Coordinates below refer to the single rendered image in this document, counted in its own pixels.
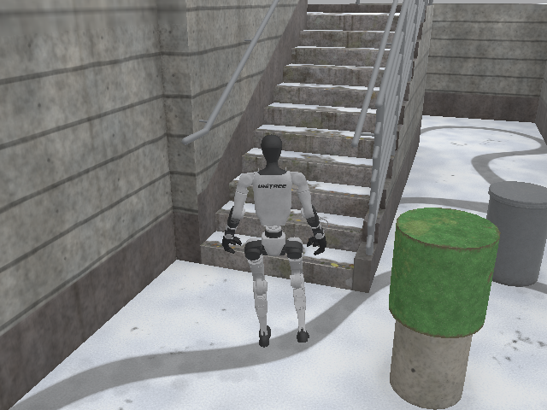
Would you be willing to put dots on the robot head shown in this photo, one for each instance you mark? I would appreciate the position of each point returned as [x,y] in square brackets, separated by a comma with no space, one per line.
[271,149]

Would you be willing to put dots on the robot right upper arm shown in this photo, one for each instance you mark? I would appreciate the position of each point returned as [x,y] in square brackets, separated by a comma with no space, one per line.
[303,192]

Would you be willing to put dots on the right robot forearm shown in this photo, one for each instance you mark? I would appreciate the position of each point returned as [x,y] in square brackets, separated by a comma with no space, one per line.
[315,225]

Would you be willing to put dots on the left robot forearm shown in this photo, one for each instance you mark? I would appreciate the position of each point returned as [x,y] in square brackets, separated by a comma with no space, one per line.
[231,226]

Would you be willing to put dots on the robot left hand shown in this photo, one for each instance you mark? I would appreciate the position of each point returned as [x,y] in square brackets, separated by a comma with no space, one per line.
[233,241]

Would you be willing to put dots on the robot right hand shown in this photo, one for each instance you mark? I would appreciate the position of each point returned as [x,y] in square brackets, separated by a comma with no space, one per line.
[316,242]

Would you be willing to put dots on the robot right foot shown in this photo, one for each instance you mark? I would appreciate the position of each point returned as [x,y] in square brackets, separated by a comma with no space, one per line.
[302,336]

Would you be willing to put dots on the robot left upper arm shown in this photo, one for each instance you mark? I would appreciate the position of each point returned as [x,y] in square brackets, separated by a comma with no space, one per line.
[245,181]

